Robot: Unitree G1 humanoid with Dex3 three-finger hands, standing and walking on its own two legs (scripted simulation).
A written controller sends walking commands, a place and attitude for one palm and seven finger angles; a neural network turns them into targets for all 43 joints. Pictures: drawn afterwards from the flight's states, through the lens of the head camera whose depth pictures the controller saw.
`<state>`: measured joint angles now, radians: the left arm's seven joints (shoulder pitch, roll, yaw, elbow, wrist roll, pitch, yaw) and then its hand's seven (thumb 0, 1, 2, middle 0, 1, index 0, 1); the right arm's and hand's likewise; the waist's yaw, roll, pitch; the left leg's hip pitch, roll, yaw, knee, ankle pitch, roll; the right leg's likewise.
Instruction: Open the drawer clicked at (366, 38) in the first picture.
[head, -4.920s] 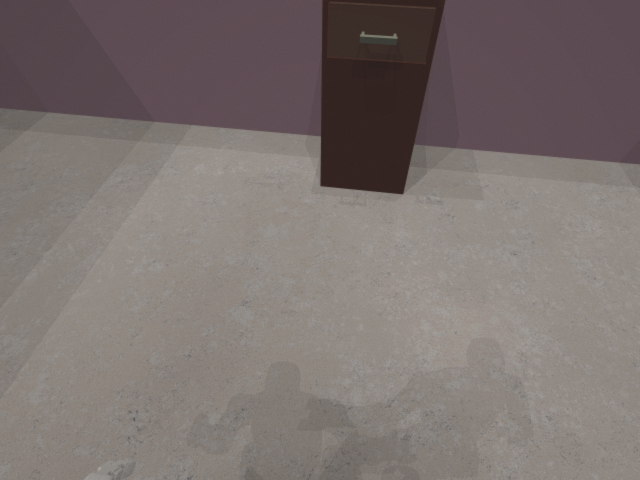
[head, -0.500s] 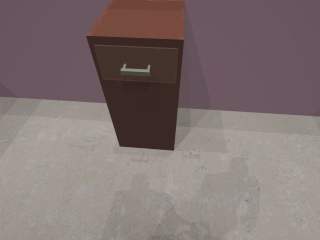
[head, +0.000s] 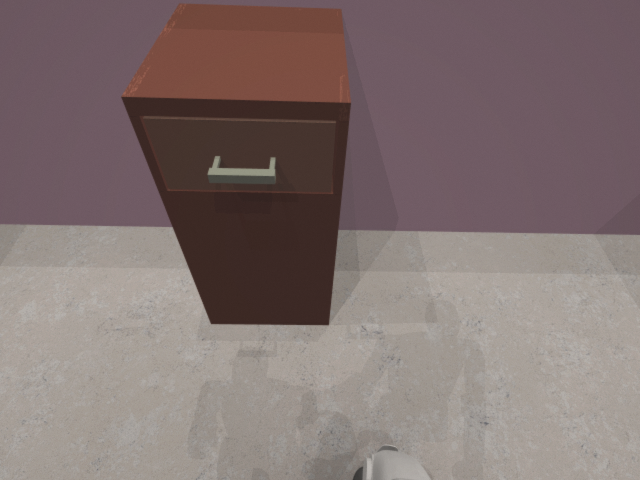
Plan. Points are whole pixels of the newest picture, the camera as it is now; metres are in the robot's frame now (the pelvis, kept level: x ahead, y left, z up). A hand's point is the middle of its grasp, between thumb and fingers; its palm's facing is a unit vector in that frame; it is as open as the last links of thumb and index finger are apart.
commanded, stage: take the last steps up to it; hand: left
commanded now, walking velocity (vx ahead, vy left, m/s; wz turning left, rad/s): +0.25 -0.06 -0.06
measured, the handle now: (243, 168) +0.67 +0.17 -0.04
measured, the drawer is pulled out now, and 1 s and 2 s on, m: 0.00 0.00 0.00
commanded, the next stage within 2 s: come to a stop and stand still in 0.24 s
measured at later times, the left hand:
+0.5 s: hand out of the picture +0.16 +0.13 -0.17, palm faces +0.04 -0.99 -0.16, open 7.3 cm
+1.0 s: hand (224, 469) +0.17 +0.14 -0.16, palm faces -0.01 -0.96 -0.29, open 7.4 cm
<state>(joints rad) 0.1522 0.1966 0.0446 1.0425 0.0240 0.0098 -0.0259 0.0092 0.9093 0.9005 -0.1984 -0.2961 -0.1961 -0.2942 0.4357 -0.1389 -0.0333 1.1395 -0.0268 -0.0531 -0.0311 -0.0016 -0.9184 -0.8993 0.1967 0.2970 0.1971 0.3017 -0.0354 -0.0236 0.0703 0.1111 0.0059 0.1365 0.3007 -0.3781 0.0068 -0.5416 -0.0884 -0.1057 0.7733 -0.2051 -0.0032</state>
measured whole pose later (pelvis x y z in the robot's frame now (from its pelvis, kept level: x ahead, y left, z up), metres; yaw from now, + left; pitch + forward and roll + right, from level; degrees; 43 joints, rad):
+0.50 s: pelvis +0.15 -0.03 +0.00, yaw -1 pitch -2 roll -2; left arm 0.28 0.13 0.02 1.11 0.02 -0.02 0.02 0.00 0.92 0.90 -0.20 -0.30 -0.20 -0.29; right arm 0.22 -0.17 -0.04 1.08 -0.01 -0.01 -0.03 0.01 -0.94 -0.90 0.19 0.30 0.19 0.30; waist 0.01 0.04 0.02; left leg -0.31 0.10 0.05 0.56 -0.19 -0.03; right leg -0.19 0.06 -0.16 0.43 -0.22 -0.07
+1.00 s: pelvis +0.14 -0.06 +0.00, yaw -3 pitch -1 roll +2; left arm 0.26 0.18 0.03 1.05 0.03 0.03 0.03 0.01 0.91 0.90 -0.20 -0.30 -0.20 -0.29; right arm 0.18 -0.18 -0.05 1.07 -0.01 0.05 -0.02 0.00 -0.91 -0.90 0.20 0.30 0.20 0.30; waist 0.01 0.03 0.04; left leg -0.34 0.04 0.04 0.77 -0.40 0.01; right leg -0.26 0.02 -0.12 0.51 -0.25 -0.10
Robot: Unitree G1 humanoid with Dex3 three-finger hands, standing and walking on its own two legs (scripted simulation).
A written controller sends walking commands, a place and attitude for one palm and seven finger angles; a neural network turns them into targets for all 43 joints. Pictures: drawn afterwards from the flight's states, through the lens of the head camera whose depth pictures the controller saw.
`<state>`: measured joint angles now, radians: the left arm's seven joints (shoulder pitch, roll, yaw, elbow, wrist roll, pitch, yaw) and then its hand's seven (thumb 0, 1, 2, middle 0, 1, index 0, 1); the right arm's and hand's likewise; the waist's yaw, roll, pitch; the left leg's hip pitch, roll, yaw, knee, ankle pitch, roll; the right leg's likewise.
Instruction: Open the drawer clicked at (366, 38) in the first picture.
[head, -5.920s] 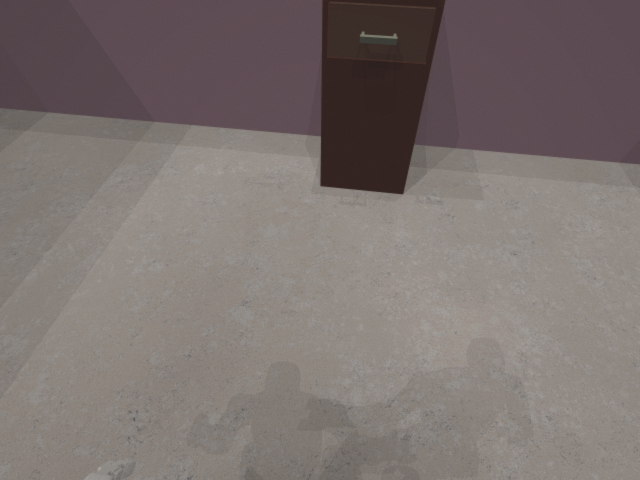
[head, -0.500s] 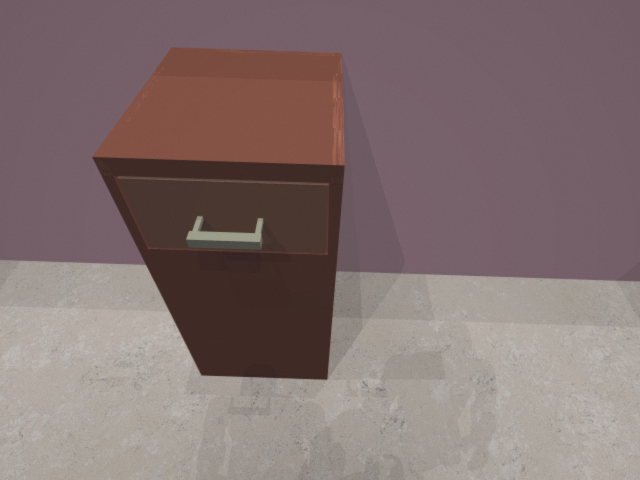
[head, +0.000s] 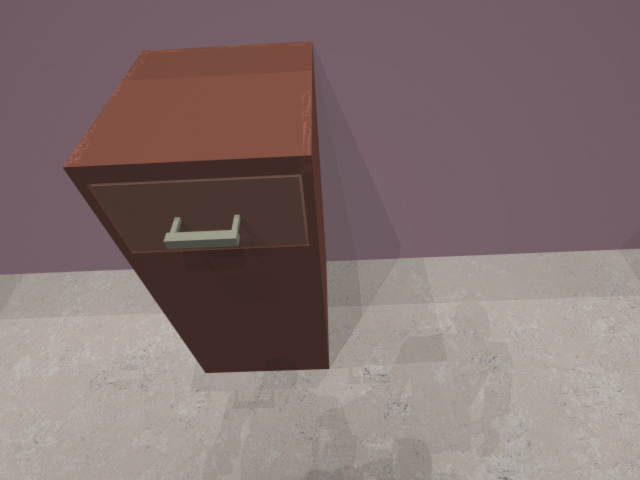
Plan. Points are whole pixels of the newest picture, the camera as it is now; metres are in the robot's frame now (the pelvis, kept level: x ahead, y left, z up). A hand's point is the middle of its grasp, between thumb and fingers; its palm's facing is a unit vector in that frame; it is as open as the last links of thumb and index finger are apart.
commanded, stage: come to a stop and stand still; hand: left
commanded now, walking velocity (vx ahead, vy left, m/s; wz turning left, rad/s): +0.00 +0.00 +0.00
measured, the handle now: (204, 230) +0.53 +0.26 -0.04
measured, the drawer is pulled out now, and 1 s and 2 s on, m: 0.00 0.00 0.00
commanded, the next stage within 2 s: look again from close up in 1.52 s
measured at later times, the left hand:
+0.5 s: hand out of the picture -0.03 +0.18 -0.17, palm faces +0.06 -0.98 -0.19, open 7.3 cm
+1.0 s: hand out of the picture -0.04 +0.19 -0.17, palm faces +0.04 -0.99 -0.15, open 7.4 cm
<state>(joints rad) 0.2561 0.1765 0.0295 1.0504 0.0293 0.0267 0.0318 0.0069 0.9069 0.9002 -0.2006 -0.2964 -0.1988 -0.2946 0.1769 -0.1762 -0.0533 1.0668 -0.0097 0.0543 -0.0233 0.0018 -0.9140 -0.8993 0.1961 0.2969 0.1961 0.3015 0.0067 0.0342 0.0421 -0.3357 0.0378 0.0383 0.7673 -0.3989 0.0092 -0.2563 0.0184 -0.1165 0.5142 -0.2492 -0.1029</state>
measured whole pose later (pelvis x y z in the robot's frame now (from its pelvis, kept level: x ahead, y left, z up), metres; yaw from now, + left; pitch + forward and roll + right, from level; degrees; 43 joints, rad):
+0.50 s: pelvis -0.03 +0.01 +0.01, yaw +1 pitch -1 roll +0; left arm 0.26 0.15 0.02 1.14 0.01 0.02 0.02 0.01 0.92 0.90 -0.20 -0.30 -0.20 -0.29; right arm 0.37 -0.12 0.00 1.16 -0.02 0.02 -0.04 0.00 -0.91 -0.90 0.19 0.30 0.19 0.30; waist 0.00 0.01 0.02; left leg -0.09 0.05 0.03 0.40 -0.29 -0.03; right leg -0.23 0.05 -0.14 0.34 -0.12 -0.08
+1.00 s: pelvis -0.01 +0.04 +0.01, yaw +0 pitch +0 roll +0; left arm 0.31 0.10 -0.01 1.17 0.01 -0.01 0.03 0.01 0.91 0.90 -0.20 -0.30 -0.20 -0.29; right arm 0.36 -0.09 0.01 1.14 -0.01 -0.02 -0.05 0.00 -0.91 -0.90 0.20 0.30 0.20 0.30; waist 0.01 0.01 0.01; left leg -0.06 0.01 0.06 0.37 -0.31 0.01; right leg -0.24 0.01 -0.11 0.39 -0.15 -0.05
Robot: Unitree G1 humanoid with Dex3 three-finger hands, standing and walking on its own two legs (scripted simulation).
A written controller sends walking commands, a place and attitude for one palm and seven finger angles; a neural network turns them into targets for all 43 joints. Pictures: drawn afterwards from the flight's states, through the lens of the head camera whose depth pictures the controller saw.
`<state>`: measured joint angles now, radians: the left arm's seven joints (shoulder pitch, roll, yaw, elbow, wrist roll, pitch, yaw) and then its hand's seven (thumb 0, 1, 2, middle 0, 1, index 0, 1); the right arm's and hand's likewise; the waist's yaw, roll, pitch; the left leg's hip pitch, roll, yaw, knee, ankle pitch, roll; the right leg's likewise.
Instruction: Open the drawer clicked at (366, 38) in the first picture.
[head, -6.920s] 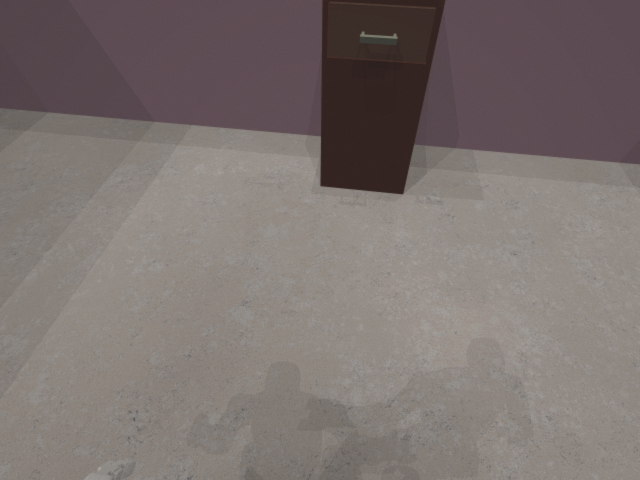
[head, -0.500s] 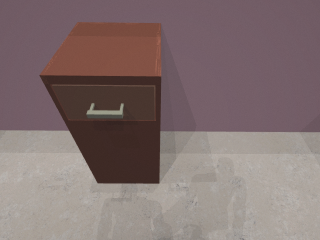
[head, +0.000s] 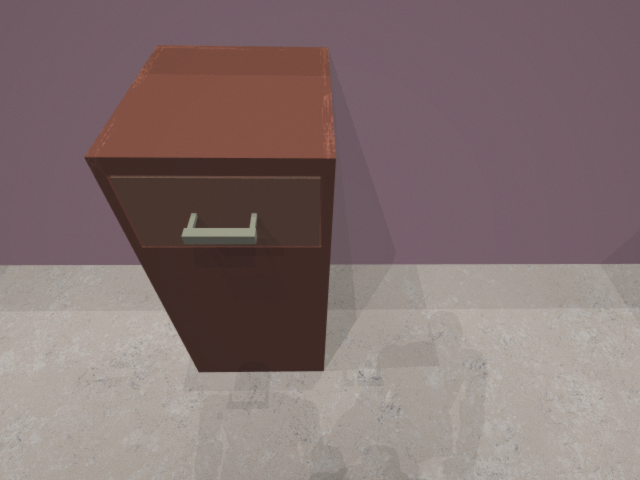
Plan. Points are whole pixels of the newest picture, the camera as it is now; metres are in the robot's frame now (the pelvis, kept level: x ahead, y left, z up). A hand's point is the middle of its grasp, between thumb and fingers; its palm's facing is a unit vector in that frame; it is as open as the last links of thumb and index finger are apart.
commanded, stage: come to a stop and stand still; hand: left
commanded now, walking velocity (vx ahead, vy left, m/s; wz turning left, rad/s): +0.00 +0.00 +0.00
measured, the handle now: (221, 227) +0.54 +0.22 -0.05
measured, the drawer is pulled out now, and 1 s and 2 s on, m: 0.00 0.00 0.00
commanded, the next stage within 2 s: look again from close up in 0.52 s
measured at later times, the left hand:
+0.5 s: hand out of the picture +0.01 +0.18 -0.18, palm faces +0.02 -0.98 -0.17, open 7.3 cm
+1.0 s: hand out of the picture +0.02 +0.20 -0.18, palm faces +0.00 -0.98 -0.21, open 7.3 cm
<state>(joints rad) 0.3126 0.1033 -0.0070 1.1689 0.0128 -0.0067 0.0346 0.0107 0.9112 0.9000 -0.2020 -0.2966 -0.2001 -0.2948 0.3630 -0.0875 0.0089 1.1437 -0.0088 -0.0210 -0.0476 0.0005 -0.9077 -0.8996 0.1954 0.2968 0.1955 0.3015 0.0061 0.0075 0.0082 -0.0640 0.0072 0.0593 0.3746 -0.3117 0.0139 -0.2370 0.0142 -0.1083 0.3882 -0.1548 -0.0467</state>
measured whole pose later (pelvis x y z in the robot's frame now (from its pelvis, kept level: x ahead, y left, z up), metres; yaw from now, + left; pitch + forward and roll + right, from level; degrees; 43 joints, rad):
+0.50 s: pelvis +0.03 +0.01 +0.00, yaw +0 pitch +0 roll -1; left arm 0.28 0.14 0.00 1.16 0.01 -0.01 0.04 0.01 0.92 0.90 -0.20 -0.30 -0.20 -0.29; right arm 0.33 -0.11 0.01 1.15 -0.01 -0.03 -0.06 0.00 -0.91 -0.90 0.20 0.30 0.20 0.30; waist 0.00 0.01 0.03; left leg -0.01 0.00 0.06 0.36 -0.35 0.03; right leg -0.21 0.01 -0.10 0.42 -0.21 -0.03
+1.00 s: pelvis +0.01 +0.03 -0.01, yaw -1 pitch -2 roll +0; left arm 0.28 0.13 -0.02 1.12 0.01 0.00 0.03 0.01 0.92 0.90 -0.20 -0.30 -0.20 -0.29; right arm 0.34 -0.14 0.03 1.07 -0.02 -0.02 -0.04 0.00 -0.91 -0.90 0.20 0.30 0.20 0.30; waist -0.01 0.05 0.02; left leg -0.04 -0.04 0.09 0.47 -0.39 0.06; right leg -0.26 -0.03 -0.07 0.55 -0.26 -0.01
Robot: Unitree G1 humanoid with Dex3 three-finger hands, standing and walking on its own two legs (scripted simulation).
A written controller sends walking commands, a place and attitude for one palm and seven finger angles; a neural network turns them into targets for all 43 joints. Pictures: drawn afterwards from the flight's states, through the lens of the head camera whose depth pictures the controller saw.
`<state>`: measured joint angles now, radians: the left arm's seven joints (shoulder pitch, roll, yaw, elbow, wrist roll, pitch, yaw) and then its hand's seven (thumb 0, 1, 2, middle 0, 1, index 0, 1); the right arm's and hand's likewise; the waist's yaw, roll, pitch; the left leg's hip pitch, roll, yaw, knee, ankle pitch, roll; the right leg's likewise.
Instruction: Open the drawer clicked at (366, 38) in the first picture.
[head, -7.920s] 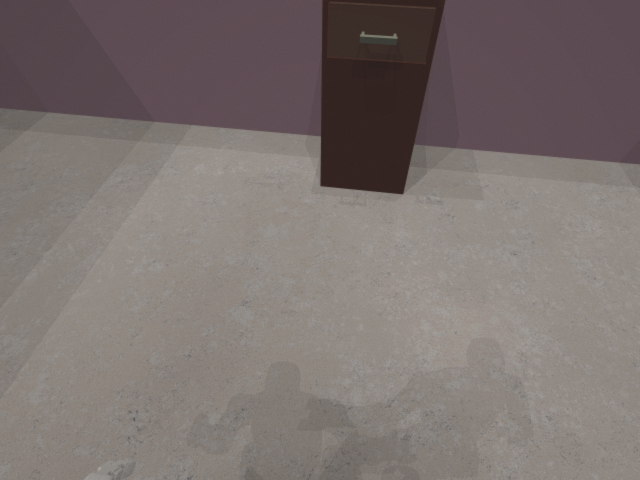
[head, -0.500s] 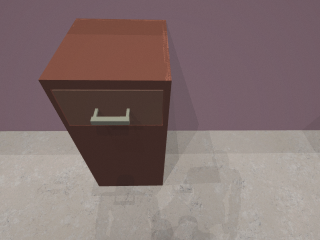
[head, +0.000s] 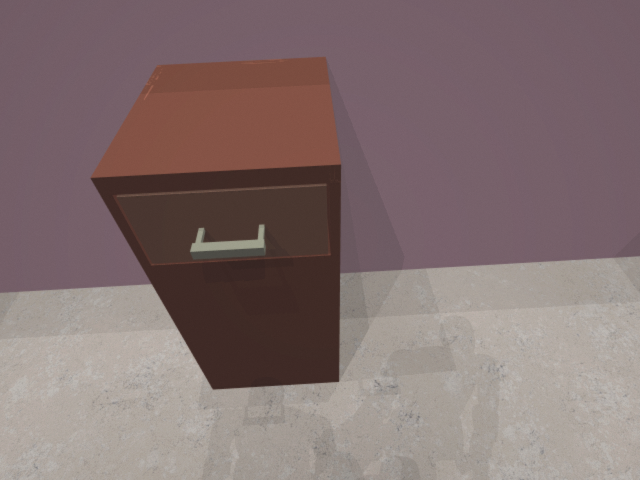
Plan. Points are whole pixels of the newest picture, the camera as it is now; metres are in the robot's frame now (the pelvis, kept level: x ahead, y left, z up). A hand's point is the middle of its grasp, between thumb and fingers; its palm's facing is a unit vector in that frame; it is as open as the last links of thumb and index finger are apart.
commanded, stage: look again from close up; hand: left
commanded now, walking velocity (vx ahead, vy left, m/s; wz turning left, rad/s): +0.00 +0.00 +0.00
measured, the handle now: (230, 240) +0.52 +0.20 -0.04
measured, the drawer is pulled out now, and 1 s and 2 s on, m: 0.00 0.00 0.00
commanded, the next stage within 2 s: raise the hand with hooked fingers in 0.12 s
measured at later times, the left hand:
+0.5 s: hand (198, 402) +0.22 +0.17 -0.01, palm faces +0.00 -0.42 -0.91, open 7.9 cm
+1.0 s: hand (185, 386) +0.23 +0.19 +0.00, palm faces +0.08 -0.02 -1.00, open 10.7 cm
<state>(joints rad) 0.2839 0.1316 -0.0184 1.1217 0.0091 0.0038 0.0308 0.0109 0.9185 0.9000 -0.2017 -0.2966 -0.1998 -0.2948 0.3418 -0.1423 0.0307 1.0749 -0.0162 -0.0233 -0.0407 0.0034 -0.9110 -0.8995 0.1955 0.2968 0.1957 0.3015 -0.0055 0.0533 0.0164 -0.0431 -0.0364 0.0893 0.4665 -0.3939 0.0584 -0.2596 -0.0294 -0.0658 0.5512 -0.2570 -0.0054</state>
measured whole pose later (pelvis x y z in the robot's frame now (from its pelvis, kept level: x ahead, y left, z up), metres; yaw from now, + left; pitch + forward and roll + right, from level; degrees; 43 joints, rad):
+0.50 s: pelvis -0.03 -0.03 -0.01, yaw -2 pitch +6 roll +2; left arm 0.27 0.29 -0.07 0.08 0.71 0.05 0.33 0.03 0.78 0.84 -0.21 -0.39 -0.21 -0.39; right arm 0.16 -0.28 -0.03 0.68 -0.04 -0.16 -0.02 0.01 -0.91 -0.90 0.20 0.30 0.20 0.30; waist 0.00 0.05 -0.09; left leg -0.30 -0.02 0.13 0.59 -0.40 0.03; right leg -0.52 -0.01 -0.03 0.66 -0.24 -0.05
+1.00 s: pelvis -0.04 -0.05 -0.02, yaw -2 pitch +7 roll +2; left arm 0.09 0.35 -0.07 0.18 1.03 0.14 0.43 0.00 0.18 0.59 -0.28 -0.76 -0.27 -0.76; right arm 0.07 -0.16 0.03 0.62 -0.02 0.08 -0.03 0.01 -0.90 -0.90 0.20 0.30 0.20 0.30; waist 0.06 0.05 -0.06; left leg -0.40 -0.01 0.03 0.70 -0.43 -0.01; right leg -0.60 0.02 -0.06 0.71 -0.24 -0.09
